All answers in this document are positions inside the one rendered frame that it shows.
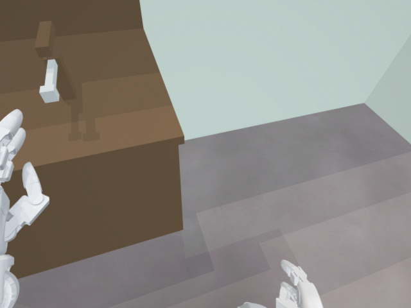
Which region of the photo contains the tap lever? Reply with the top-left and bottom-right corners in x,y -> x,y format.
39,59 -> 59,103

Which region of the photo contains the robot left hand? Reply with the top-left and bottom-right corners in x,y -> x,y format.
0,109 -> 49,255

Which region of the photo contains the left robot forearm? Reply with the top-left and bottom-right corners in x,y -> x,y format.
0,254 -> 19,308

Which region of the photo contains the robot right hand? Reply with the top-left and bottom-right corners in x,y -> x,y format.
276,260 -> 323,308

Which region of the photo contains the counter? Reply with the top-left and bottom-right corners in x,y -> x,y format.
0,0 -> 184,279

